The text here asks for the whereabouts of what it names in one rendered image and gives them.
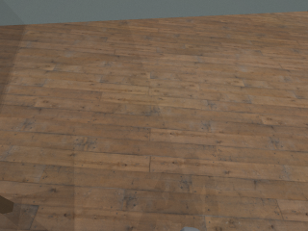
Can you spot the table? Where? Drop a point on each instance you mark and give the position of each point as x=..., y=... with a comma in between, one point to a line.
x=6, y=206

